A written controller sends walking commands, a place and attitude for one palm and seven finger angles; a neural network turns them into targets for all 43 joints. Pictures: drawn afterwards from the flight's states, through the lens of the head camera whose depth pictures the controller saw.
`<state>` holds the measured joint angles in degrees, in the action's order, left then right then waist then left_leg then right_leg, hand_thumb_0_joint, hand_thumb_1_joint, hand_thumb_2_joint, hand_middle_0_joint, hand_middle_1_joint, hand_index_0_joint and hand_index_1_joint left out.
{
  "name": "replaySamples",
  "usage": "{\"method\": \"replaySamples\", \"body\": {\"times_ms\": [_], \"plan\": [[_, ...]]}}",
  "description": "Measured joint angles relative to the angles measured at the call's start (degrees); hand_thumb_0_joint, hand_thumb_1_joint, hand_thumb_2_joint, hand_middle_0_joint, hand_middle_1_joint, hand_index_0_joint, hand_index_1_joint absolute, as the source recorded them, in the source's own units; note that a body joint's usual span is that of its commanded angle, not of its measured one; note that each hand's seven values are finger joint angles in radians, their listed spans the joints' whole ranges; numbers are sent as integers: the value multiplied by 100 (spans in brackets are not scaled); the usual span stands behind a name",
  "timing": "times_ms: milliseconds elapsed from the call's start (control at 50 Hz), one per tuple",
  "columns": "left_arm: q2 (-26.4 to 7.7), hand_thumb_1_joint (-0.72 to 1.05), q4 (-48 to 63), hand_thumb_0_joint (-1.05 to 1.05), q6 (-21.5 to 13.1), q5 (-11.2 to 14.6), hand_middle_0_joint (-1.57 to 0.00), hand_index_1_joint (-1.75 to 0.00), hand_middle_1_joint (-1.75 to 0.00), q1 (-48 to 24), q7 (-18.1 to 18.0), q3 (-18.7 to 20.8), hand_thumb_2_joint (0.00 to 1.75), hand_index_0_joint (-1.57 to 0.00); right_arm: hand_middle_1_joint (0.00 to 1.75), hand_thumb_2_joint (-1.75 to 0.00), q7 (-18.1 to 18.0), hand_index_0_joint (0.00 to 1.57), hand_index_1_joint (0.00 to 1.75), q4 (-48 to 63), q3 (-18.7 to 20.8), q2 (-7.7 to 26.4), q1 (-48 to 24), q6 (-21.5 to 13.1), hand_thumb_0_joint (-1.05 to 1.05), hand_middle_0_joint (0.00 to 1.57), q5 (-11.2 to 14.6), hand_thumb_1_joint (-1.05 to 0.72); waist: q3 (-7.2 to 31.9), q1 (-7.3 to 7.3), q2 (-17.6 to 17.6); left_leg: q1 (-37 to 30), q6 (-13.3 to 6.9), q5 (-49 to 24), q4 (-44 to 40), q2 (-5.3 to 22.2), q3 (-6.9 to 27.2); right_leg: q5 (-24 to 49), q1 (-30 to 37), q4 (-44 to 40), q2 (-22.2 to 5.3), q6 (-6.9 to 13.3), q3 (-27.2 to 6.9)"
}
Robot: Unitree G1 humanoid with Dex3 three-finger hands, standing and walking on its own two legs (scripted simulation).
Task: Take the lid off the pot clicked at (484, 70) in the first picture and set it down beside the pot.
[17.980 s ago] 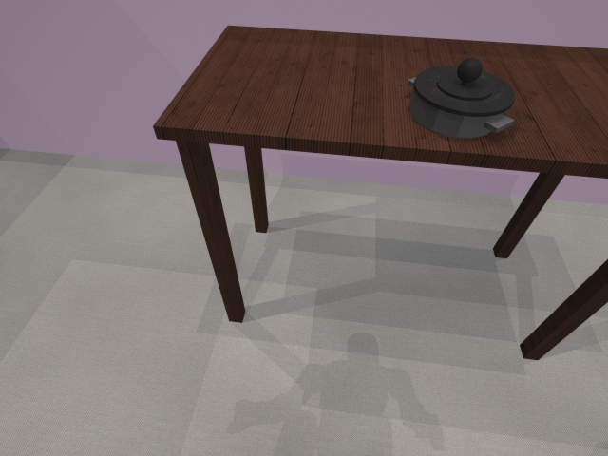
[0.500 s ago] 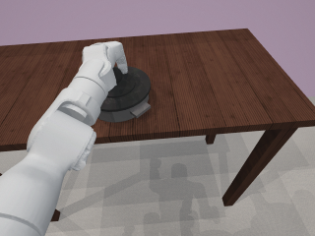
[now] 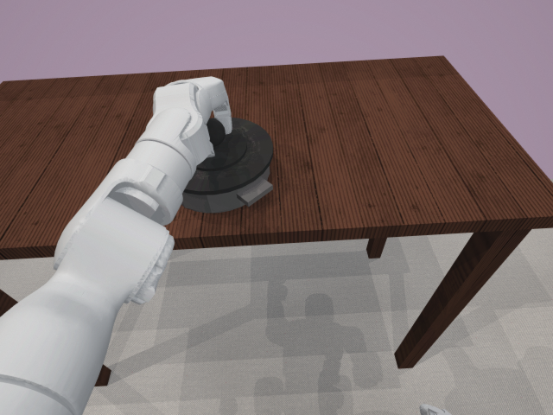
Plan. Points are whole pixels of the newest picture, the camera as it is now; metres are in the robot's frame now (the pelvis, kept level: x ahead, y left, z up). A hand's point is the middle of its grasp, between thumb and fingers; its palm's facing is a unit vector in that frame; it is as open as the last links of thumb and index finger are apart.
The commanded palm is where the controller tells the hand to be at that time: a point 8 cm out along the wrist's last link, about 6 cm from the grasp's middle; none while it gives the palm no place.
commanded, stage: close the fingers and squeeze the knob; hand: left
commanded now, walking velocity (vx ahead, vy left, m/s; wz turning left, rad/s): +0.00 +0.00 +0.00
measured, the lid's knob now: (211, 132) +0.50 +0.08 +0.17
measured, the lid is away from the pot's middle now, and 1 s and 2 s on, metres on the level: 0.00 0.01 0.01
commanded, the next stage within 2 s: lift the lid straight up in 1.04 s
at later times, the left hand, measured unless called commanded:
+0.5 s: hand (202, 136) +0.46 +0.09 +0.19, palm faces -0.35 -0.10 -0.93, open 7.4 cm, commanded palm +0.46 +0.10 +0.24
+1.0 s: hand (201, 136) +0.47 +0.09 +0.19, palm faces -0.37 -0.07 -0.93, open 7.4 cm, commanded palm +0.46 +0.09 +0.24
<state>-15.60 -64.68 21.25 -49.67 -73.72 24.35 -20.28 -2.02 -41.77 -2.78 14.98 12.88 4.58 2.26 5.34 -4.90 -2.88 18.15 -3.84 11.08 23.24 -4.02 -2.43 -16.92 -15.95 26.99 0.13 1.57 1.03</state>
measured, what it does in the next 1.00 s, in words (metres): stands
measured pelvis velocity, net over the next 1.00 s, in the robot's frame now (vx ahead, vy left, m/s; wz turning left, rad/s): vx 0.00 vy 0.00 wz -0.01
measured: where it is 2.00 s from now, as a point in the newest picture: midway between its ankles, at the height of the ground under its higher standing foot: outside the picture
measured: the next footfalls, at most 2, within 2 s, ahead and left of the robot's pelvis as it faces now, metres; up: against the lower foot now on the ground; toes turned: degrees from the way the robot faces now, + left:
none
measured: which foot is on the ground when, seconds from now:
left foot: down 0.00-1.00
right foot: down 0.00-1.00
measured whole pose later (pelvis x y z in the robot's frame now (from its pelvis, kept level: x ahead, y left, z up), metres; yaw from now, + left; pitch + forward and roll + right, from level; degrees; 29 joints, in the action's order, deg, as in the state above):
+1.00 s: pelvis +0.00 +0.00 +0.00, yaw +0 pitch +6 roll +1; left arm -16.4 -64.0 21.5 -49.7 -73.2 25.2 -20.8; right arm -2.5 -42.3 -2.4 15.4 14.6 4.6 2.1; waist 5.4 -5.1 -2.9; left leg 18.0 -3.9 10.9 23.0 -3.9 -2.7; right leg -16.6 -15.9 26.7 0.3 1.5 0.6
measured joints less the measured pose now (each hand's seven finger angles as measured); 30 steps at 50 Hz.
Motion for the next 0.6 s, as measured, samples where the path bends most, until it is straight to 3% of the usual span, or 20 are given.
{"method": "replaySamples", "body": {"times_ms": [240,600], "plan": [[-75,21,109,0,-9,-21,-66,-98,-99,108,10,81,94,-63,30,-90,-12,20,30,-67,37,65,247,42,1,20,-16,-90,-1,-43,-29,-49,-2,-2,-35,16,-44,20,32,-32,17,-3,-50],[-205,32,344,0,-68,2,-73,-94,-101,320,8,163,75,-61,30,-90,-31,20,30,58,36,54,104,14,1,20,-1,-90,-27,-28,2,-122,7,-13,-47,47,-76,54,97,-57,48,7,-88]]}}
